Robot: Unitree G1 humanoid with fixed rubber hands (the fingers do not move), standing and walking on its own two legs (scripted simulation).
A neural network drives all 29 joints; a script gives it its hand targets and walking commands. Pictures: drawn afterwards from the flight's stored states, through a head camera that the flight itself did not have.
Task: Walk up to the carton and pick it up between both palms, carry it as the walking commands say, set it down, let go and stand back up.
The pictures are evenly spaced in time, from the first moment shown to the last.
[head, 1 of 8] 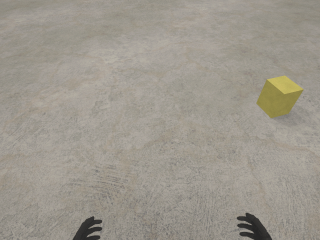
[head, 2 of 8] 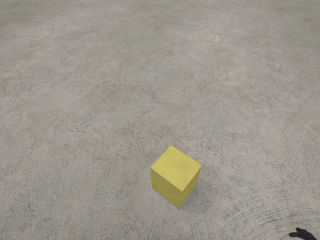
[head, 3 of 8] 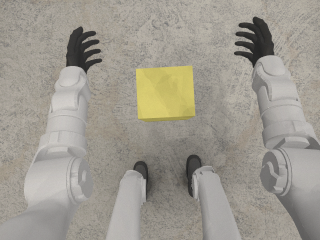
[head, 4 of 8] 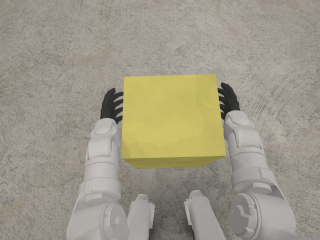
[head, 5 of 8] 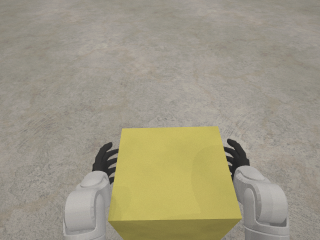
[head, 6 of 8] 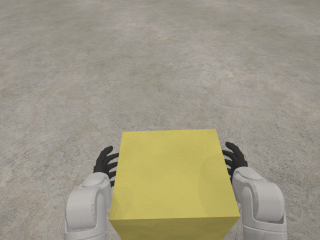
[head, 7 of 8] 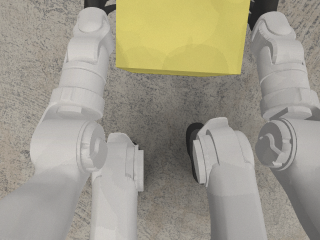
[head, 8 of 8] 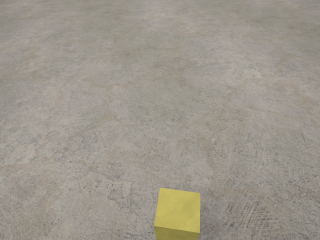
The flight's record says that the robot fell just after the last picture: no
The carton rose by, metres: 0.66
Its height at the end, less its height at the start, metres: +0.00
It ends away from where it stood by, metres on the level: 1.66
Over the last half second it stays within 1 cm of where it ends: yes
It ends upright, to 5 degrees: yes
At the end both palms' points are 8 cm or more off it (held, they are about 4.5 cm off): yes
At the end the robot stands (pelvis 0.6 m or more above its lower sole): yes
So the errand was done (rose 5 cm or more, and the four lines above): yes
